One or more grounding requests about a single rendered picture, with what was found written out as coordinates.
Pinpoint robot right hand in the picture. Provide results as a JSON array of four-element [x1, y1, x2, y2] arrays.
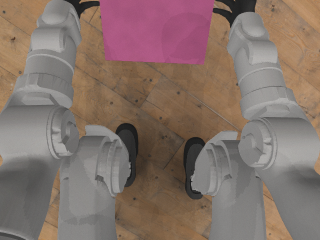
[[212, 0, 257, 28]]

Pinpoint carton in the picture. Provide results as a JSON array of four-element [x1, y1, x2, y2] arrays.
[[99, 0, 215, 65]]

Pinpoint left robot forearm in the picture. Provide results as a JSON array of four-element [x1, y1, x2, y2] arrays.
[[0, 0, 82, 114]]

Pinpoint robot left upper arm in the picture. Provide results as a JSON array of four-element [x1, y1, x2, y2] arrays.
[[0, 104, 80, 240]]

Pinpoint robot left thigh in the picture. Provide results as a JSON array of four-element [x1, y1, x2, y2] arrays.
[[57, 135, 127, 240]]

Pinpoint right robot forearm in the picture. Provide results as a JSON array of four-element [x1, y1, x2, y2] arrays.
[[226, 12, 320, 151]]

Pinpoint robot right upper arm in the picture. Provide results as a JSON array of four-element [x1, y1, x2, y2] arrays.
[[238, 117, 320, 240]]

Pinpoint robot left hand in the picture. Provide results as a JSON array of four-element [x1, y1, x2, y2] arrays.
[[64, 0, 100, 19]]

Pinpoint left robot foot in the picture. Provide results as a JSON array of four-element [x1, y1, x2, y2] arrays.
[[115, 123, 138, 187]]

